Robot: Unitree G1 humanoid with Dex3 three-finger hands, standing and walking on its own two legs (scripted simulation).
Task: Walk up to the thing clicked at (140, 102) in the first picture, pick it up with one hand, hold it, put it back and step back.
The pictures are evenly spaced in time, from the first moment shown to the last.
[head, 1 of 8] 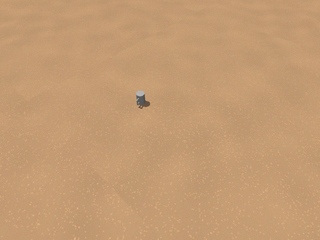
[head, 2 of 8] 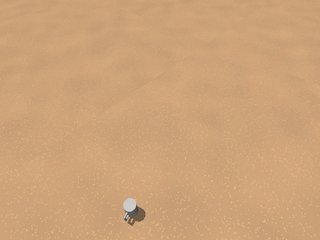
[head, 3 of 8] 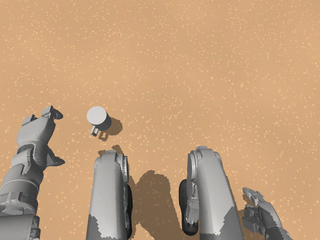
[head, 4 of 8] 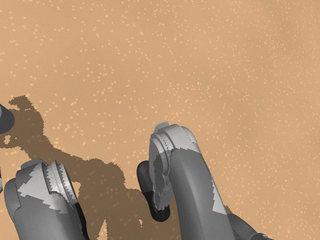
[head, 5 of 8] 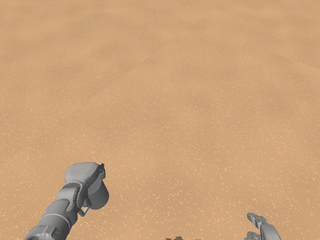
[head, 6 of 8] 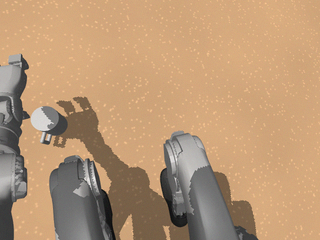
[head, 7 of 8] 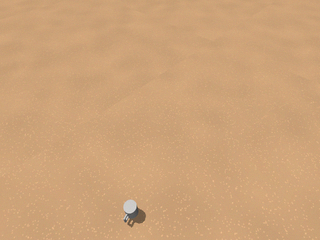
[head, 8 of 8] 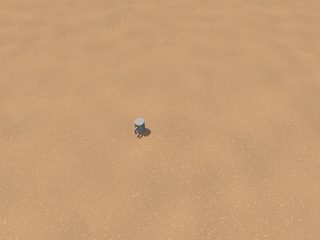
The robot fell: no
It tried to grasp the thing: yes
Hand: left
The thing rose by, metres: 0.62
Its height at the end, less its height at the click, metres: +0.00
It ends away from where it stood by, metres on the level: 0.02
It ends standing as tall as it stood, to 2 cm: yes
